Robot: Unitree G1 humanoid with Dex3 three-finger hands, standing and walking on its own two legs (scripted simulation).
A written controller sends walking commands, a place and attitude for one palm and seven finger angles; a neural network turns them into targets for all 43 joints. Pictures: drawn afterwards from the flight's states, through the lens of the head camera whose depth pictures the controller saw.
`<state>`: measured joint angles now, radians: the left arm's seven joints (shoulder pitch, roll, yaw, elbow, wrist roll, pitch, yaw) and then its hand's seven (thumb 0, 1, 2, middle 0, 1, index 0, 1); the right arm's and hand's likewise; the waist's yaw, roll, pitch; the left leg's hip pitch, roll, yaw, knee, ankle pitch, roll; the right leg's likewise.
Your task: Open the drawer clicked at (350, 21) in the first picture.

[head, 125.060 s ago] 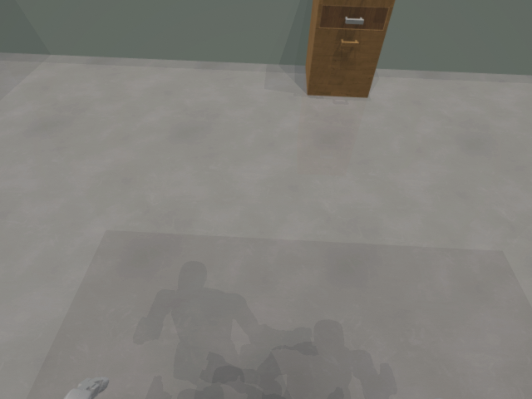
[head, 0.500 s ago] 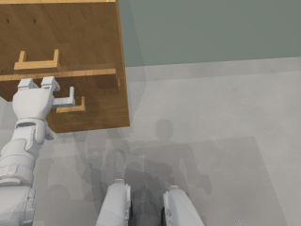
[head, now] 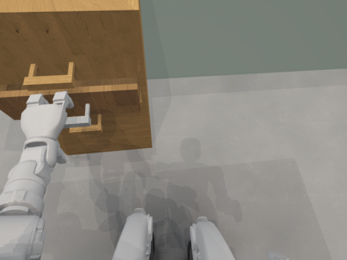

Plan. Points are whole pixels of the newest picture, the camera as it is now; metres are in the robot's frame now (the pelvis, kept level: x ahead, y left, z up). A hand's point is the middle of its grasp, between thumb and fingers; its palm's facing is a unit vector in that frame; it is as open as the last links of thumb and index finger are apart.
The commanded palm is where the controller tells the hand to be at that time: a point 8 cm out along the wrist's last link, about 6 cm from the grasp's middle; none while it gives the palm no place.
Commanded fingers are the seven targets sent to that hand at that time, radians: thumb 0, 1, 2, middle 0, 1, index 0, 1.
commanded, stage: re-aim the fingers above the handle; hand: left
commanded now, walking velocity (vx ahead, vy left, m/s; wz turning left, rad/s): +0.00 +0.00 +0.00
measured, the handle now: (71, 115) +0.49 +0.31 -0.11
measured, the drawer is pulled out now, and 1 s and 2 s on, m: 0.04 0.04 0.04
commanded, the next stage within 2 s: lower the fingers behind the handle in 0.80 s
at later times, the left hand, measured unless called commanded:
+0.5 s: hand (59, 133) +0.40 +0.29 -0.05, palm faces -0.09 -0.04 -1.00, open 13.8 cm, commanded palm +0.41 +0.27 +0.00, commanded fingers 0.00 -0.50 0.30 -0.30 -1.20 -0.30 -1.20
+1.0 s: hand (62, 128) +0.41 +0.29 -0.04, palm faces -0.06 -0.03 -1.00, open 13.8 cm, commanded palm +0.41 +0.27 +0.00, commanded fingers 0.00 -0.50 0.30 -0.30 -1.20 -0.30 -1.20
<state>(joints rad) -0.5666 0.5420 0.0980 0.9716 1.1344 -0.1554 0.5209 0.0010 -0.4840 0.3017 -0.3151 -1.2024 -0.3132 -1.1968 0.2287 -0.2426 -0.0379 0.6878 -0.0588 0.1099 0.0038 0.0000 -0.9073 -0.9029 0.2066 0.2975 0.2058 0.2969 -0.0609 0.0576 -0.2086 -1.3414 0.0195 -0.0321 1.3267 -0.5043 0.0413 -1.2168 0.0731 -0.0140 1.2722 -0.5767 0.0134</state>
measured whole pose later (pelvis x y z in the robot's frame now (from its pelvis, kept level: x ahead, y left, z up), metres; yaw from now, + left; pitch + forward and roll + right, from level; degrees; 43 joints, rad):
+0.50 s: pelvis +0.00 +0.00 +0.01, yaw +0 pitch +29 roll -5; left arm -0.55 0.51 0.05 0.94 1.11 -0.13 0.49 0.00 -0.48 0.30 -0.32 -1.20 -0.32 -1.20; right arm 0.24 -0.23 -0.04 0.70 -0.05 0.11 -0.01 0.00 -0.91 -0.90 0.21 0.30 0.21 0.30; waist -0.05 0.06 -0.20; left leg -1.31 0.01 -0.03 1.29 -0.49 0.04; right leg -1.19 0.07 -0.01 1.24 -0.56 0.02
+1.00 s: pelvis -0.01 -0.01 +0.00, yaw +1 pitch +29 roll -5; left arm -0.60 0.53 0.04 0.99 1.12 -0.15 0.50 0.00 -0.49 0.30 -0.32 -1.20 -0.31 -1.20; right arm 0.24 -0.24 -0.03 0.72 -0.05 0.09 -0.01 0.00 -0.91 -0.90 0.21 0.30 0.21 0.30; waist -0.06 0.05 -0.22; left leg -1.33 0.01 -0.05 1.31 -0.49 0.03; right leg -1.21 0.07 -0.03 1.26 -0.57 0.00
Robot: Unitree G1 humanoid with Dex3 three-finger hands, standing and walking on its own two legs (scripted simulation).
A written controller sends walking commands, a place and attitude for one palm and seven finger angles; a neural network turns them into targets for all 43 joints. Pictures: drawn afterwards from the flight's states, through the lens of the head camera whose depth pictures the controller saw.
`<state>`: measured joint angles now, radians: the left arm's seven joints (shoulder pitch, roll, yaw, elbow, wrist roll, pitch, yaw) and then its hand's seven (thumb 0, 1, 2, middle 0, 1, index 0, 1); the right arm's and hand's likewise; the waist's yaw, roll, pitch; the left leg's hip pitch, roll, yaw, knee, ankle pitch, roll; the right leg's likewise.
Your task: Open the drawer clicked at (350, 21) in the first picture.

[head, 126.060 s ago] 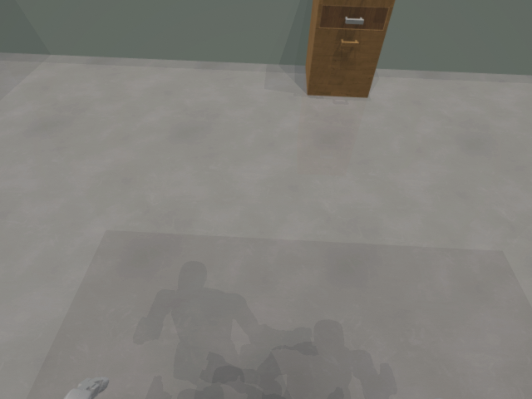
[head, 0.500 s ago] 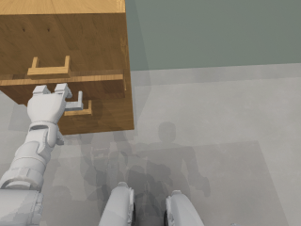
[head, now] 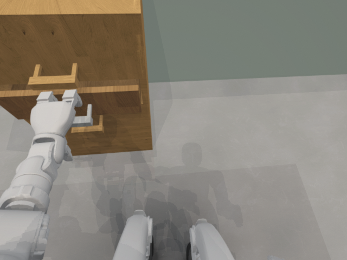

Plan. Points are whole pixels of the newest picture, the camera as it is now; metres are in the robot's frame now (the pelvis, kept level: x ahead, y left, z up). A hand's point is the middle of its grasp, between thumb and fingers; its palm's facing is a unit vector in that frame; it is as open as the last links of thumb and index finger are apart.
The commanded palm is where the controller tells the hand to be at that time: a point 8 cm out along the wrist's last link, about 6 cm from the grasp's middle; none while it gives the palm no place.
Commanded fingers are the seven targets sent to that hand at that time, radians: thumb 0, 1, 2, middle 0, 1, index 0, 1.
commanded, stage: lower the fingers behind the handle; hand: left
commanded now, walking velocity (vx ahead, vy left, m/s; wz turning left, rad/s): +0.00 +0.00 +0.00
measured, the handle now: (73, 115) +0.50 +0.30 -0.11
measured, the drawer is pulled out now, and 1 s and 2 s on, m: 0.04 0.04 0.04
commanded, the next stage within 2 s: lift the fingers back up to retry in 1.50 s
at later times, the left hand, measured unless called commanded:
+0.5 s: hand (68, 134) +0.43 +0.30 -0.10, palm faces -0.03 -0.03 -1.00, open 13.8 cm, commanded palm +0.42 +0.27 -0.04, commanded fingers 0.00 -0.50 0.30 -0.30 -1.20 -0.30 -1.20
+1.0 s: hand (76, 131) +0.44 +0.28 -0.11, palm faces +0.02 -0.02 -1.00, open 14.0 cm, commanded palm +0.42 +0.26 -0.08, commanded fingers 0.00 -0.50 0.30 -0.30 -1.20 -0.30 -1.20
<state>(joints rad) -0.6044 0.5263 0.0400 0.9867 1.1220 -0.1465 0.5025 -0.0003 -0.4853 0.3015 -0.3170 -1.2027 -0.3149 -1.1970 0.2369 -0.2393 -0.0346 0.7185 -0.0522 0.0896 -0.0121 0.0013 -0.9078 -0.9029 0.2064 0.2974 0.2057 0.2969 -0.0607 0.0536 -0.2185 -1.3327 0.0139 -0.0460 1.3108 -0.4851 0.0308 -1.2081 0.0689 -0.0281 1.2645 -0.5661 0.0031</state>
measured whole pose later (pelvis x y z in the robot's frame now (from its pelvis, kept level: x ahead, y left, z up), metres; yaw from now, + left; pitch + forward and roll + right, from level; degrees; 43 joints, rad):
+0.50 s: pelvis +0.00 +0.00 -0.03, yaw -1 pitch +33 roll -6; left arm -0.59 0.54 0.10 0.96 1.16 -0.18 0.56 0.00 -0.49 0.30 -0.32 -1.20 -0.32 -1.20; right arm 0.21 -0.23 -0.04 0.72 -0.08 0.09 0.01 0.00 -0.91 -0.90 0.21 0.30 0.21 0.30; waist -0.05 0.05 -0.22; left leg -1.49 0.01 -0.05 1.46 -0.54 0.04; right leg -1.36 0.07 -0.03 1.41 -0.62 0.01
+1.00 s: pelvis -0.01 +0.00 -0.06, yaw -2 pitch +34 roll -5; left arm -0.64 0.54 0.13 0.98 1.16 -0.16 0.60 0.00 -0.48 0.30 -0.32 -1.20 -0.27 -1.25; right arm 0.22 -0.25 -0.02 0.70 -0.07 0.09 0.03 0.00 -0.91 -0.90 0.21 0.30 0.21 0.30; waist -0.07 0.06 -0.23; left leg -1.58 0.03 -0.04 1.54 -0.56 0.03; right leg -1.46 0.08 -0.03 1.51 -0.64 0.01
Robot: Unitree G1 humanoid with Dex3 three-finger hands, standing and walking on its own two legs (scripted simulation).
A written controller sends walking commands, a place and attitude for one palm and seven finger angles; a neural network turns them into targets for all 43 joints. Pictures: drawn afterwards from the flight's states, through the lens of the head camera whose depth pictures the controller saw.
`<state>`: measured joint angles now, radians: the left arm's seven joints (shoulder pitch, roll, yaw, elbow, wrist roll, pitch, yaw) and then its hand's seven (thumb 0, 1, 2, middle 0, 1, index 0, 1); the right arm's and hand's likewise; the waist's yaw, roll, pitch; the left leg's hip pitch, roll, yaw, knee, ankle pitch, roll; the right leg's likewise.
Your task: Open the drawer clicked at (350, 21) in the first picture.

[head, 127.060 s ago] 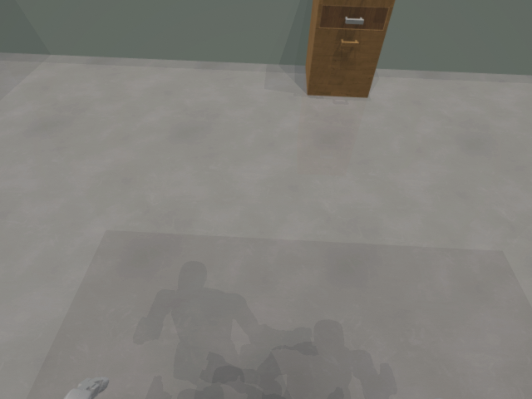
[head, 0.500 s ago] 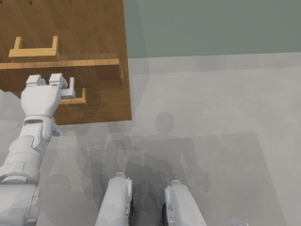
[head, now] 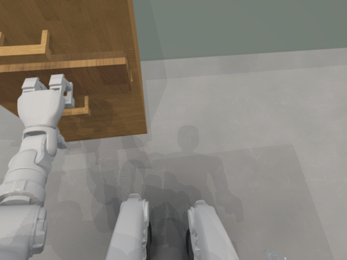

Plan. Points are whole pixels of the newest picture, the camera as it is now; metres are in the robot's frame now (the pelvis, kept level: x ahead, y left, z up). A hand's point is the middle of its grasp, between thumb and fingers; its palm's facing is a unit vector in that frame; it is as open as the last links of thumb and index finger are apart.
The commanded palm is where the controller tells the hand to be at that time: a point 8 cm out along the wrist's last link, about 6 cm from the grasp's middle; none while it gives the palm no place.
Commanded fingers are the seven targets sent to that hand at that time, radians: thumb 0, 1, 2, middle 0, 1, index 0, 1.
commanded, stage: lower the fingers behind the handle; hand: left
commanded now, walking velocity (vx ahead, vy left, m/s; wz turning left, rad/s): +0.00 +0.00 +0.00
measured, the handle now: (51, 95) +0.49 +0.32 -0.06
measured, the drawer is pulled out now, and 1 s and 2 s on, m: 0.04 0.04 0.04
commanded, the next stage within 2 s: lift the fingers back up to retry in 0.50 s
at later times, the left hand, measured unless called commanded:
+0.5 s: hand (55, 115) +0.44 +0.30 -0.05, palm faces +0.01 -0.01 -1.00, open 14.2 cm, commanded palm +0.42 +0.28 -0.02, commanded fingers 0.00 -0.50 0.30 -0.30 -1.20 -0.30 -1.20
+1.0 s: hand (43, 112) +0.43 +0.30 -0.01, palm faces +0.02 -0.03 -1.00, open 13.9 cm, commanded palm +0.41 +0.28 +0.03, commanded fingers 0.00 -0.50 0.30 -0.30 -1.20 -0.30 -1.20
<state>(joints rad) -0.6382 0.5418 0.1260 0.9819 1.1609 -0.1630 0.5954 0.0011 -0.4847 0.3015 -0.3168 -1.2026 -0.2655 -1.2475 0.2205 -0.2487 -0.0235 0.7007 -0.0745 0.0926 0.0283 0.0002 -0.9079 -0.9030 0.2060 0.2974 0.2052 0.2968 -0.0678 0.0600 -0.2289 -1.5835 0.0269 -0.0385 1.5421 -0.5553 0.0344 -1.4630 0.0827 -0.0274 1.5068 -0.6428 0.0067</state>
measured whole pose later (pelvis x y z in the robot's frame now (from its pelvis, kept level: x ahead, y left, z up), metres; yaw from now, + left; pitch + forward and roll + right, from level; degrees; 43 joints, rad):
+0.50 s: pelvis -0.01 -0.01 -0.02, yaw +0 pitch +34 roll -5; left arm -0.67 0.57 0.12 0.96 1.13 -0.15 0.53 0.00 -0.49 0.30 -0.32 -1.20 -0.22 -1.27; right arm 0.21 -0.26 -0.01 0.68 -0.05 0.08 0.01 0.00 -0.91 -0.90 0.21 0.30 0.20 0.30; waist -0.06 0.06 -0.23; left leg -1.64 0.03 -0.04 1.59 -0.55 0.02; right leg -1.53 0.08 -0.04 1.58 -0.65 -0.01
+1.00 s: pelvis +0.01 +0.00 +0.03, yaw +1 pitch +31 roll -5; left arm -0.52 0.53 0.13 0.83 1.11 -0.15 0.53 0.00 -0.48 0.30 -0.30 -1.18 -0.30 -1.19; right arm 0.21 -0.24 -0.03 0.70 -0.05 0.10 0.00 0.00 -0.91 -0.90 0.21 0.30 0.20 0.30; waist -0.05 0.06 -0.21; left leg -1.45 0.03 -0.03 1.43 -0.54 0.03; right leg -1.33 0.08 -0.02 1.40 -0.62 0.00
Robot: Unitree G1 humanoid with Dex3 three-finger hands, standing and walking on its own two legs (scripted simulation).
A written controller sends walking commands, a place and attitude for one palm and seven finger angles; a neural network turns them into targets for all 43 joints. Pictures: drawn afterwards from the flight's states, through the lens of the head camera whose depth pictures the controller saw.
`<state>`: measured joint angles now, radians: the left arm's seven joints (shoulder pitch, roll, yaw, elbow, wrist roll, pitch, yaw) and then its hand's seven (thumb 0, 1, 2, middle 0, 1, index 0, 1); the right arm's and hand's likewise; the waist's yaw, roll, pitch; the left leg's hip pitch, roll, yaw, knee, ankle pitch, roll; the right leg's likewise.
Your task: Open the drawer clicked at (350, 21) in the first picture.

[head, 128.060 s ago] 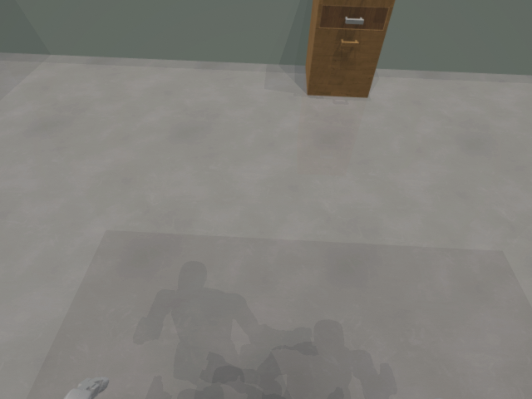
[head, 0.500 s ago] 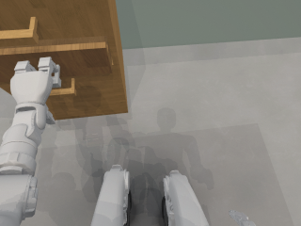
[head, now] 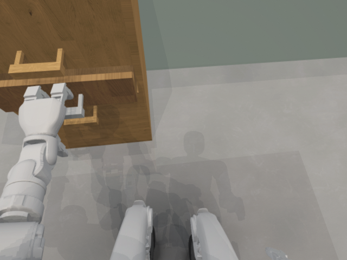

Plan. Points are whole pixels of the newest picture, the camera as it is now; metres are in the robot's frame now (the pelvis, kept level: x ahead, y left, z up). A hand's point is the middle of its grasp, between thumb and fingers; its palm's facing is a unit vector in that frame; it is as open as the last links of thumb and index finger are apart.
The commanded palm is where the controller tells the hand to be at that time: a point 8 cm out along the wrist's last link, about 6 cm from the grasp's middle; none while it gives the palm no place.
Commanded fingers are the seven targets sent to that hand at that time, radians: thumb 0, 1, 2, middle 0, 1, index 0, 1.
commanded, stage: lift the fingers back up to retry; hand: left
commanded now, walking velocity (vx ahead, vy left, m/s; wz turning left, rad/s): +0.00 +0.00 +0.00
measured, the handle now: (63, 106) +0.49 +0.32 -0.09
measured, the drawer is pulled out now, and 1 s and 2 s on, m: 0.04 0.04 0.04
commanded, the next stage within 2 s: re-aim the fingers above the handle in 0.38 s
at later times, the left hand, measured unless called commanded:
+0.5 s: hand (51, 120) +0.42 +0.31 -0.03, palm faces -0.02 -0.04 -1.00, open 13.8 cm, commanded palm +0.41 +0.29 +0.03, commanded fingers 0.00 -0.50 0.30 -0.30 -1.20 -0.30 -1.20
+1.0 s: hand (54, 121) +0.42 +0.30 -0.03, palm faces -0.04 -0.05 -1.00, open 13.8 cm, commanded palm +0.41 +0.28 +0.03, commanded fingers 0.00 -0.50 0.30 -0.30 -1.20 -0.30 -1.20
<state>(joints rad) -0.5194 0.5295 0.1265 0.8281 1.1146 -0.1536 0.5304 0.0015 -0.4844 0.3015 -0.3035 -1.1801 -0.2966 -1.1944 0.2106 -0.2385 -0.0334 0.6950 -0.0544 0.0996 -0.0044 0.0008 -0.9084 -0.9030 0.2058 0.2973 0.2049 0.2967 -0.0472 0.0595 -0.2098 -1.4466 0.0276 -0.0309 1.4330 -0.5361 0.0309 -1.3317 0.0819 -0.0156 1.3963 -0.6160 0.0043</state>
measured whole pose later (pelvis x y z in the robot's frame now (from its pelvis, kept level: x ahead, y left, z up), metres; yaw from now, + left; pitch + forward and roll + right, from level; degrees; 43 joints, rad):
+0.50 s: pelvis +0.00 +0.01 +0.03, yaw +0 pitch +29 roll -5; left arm -0.55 0.52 0.11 0.95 1.14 -0.17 0.55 0.00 -0.48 0.30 -0.32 -1.20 -0.31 -1.20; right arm 0.23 -0.25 -0.05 0.68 -0.06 0.12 0.01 0.00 -0.91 -0.90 0.21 0.30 0.20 0.30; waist -0.06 0.06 -0.20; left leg -1.34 0.02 -0.03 1.33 -0.50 0.04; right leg -1.22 0.08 -0.01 1.27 -0.57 0.01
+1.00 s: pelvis +0.00 +0.01 +0.03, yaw +0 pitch +29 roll -5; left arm -0.56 0.51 0.09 0.96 1.15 -0.16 0.54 0.00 -0.48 0.30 -0.32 -1.20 -0.31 -1.20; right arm 0.24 -0.25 -0.04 0.69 -0.06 0.11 0.00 0.00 -0.91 -0.90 0.21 0.30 0.21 0.30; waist -0.07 0.06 -0.21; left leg -1.33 0.02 -0.03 1.32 -0.49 0.04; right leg -1.21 0.07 -0.01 1.26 -0.56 0.01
